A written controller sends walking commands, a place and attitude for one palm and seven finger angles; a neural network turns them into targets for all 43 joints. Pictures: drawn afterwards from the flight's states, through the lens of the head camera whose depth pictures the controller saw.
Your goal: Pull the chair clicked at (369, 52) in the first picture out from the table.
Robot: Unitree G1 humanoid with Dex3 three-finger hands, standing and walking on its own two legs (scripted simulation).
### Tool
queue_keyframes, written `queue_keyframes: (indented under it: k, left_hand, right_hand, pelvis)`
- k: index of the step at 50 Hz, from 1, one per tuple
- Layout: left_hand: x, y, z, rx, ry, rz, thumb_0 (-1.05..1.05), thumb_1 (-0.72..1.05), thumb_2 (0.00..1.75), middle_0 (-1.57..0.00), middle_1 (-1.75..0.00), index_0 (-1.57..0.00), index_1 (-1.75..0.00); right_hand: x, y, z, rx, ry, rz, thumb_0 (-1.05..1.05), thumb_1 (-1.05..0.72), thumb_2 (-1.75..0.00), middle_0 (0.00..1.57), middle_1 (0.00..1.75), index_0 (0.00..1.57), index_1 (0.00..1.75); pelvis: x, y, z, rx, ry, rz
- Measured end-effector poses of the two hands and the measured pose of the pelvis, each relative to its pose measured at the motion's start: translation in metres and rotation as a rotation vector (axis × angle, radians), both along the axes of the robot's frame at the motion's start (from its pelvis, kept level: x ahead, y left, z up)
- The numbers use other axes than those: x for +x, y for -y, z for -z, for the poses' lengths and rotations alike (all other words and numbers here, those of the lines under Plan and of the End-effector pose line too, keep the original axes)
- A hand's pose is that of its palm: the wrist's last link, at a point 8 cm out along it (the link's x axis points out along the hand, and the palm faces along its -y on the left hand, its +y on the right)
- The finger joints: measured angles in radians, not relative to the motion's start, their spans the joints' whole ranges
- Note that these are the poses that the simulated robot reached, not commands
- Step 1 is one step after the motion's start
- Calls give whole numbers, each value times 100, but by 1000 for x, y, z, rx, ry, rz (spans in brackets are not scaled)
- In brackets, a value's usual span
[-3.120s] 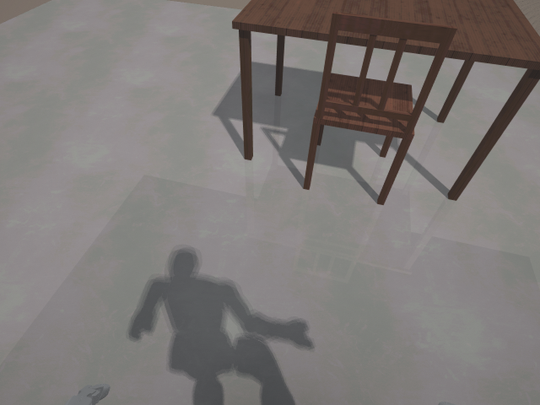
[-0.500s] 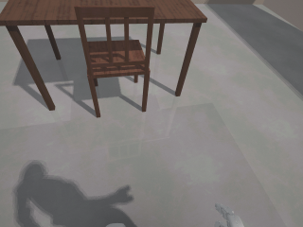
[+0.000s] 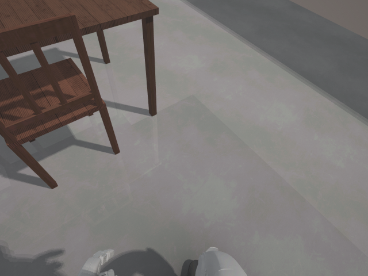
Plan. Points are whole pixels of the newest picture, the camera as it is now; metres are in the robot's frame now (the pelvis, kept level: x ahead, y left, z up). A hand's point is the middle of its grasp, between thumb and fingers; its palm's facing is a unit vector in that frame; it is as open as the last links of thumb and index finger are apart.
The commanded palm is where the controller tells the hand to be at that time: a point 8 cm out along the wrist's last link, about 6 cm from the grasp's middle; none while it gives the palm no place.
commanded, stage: walk to a spot facing it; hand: left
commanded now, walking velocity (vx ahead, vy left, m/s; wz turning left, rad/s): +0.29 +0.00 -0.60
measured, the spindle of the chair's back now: (20, 86) +0.70 +0.56 -0.10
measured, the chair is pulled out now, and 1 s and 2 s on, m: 0.00 0.00 0.00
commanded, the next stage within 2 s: none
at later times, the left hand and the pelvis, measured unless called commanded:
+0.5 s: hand (89, 220) +0.27 +0.24 -0.17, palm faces -0.14 -0.95 -0.27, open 7.3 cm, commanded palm none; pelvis +0.24 +0.03 +0.00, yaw -16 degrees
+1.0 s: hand (155, 137) +0.54 +0.08 -0.15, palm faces -0.56 -0.77 -0.31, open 7.4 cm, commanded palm none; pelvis +0.31 -0.01 -0.01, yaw -36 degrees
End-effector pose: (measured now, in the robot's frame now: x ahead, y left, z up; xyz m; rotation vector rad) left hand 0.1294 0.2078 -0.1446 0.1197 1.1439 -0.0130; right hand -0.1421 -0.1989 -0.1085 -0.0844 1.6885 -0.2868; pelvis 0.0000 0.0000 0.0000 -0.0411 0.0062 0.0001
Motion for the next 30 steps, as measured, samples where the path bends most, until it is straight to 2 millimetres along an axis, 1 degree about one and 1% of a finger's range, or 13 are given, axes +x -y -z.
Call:
queue_keyframes:
  k: [3,5,6,8,10,13,15,18,22,24,26,28,30]
  left_hand:
    - [44,18,6,-8,30,47,1,91,90,-20,-29,-19,-30]
    - [65,22,10,-3,60,48,1,91,90,-20,-29,-20,-30]
    - [70,22,10,5,60,43,1,91,90,-20,-29,-20,-30]
    - [75,17,6,29,30,38,1,91,90,-20,-29,-20,-30]
    - [78,5,-1,72,-4,25,0,92,90,-21,-29,-20,-30]
    - [86,-17,-14,144,-60,50,-1,93,90,-21,-29,-20,-30]
    - [92,-31,-21,176,-92,60,0,93,90,-21,-29,-20,-30]
    - [104,-48,-29,204,-127,57,0,93,90,-20,-29,-20,-30]
    - [125,-68,-26,214,-170,41,1,92,90,-20,-29,-20,-30]
    - [139,-78,-18,211,-192,32,1,92,90,-20,-29,-20,-30]
    - [156,-87,-7,206,-218,34,1,91,90,-20,-29,-20,-30]
    - [177,-90,-1,203,-232,63,1,91,90,-20,-29,-20,-30]
    - [202,-87,0,196,-229,110,1,91,90,-20,-29,-19,-30]
  right_hand:
    - [17,-6,6,24,-30,60,0,-91,-89,21,30,20,30]
    - [40,-3,16,39,-22,81,1,-91,-89,21,30,20,30]
    - [57,1,21,37,-1,86,1,-91,-89,21,30,20,30]
    - [103,11,27,24,82,81,1,-91,-89,21,30,20,30]
    - [159,22,28,3,202,68,1,-91,-89,21,30,20,30]
    - [244,37,23,-31,388,42,1,-92,-89,21,30,20,30]
    - [295,46,17,-53,488,24,1,-93,-89,21,30,20,30]
    - [362,51,8,-68,595,-16,1,-93,-89,20,30,19,30]
    - [437,46,2,-81,673,-70,0,-93,-89,20,30,19,30]
    - [468,40,1,-96,695,-88,0,-92,-89,20,30,19,30]
    - [491,34,2,-119,717,-92,0,-92,-89,20,30,19,30]
    - [500,28,-2,-128,726,-78,0,-92,-89,20,30,19,30]
    - [496,24,-6,-137,717,-38,0,-91,-89,21,30,20,30]
  pelvis:
    - [33,7,8,11,2,43]
    - [55,13,15,27,1,64]
    - [63,14,15,26,8,78]
    - [80,15,11,20,22,98]
    - [97,15,4,21,21,123]
    - [122,12,-4,30,8,157]
    - [138,7,-8,37,-1,178]
    - [164,-2,-10,44,-13,210]
    - [202,-17,-6,45,-20,250]
    - [224,-25,-1,41,-19,271]
    - [244,-32,7,40,-12,302]
    - [257,-35,7,42,5,344]
    - [268,-36,4,36,19,381]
